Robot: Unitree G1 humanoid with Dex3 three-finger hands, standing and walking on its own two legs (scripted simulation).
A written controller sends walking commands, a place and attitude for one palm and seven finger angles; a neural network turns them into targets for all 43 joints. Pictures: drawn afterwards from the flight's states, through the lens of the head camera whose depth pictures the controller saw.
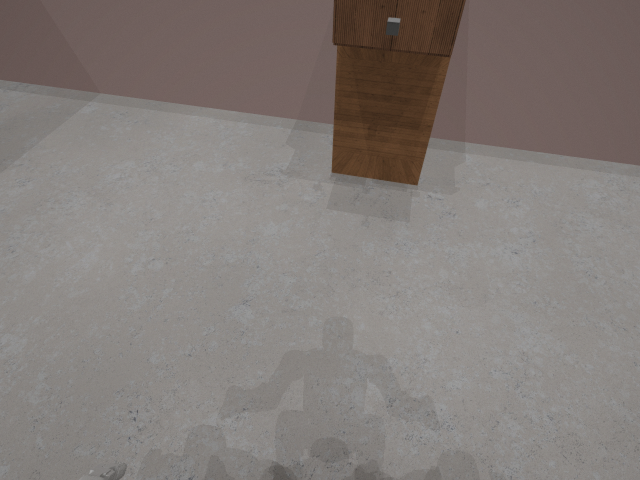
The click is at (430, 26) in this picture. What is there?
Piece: drawer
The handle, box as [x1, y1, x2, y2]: [386, 17, 400, 35]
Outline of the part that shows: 389,17 387,21 386,34 397,35 400,18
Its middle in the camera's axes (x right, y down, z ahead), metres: +0.22 -0.65 +1.17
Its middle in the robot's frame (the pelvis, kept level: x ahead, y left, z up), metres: +1.33 -0.15 +0.05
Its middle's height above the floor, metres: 0.82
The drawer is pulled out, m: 0.24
